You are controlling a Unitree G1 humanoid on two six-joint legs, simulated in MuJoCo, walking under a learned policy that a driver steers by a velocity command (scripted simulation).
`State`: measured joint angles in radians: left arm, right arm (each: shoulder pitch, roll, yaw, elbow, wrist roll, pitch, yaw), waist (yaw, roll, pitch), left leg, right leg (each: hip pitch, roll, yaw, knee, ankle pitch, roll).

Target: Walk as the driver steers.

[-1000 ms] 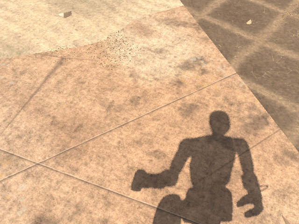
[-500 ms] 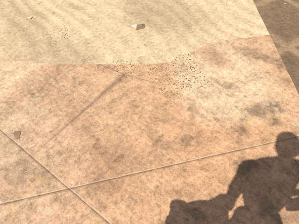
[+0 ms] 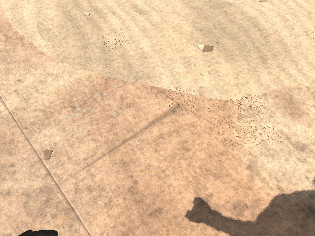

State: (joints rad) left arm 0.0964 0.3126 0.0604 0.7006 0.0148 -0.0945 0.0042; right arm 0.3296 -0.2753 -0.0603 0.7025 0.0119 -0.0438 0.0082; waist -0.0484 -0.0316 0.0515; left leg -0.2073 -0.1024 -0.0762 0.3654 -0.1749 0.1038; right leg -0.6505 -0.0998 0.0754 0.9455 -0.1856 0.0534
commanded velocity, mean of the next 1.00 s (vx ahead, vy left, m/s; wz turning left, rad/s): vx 0.50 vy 0.00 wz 0.14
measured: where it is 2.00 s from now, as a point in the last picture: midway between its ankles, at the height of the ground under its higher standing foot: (144, 120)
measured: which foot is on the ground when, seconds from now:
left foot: down 0.00-0.26, up 0.28-0.72, down 0.74-1.00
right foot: up 0.00-0.22, down 0.24-0.76, up 0.78-1.00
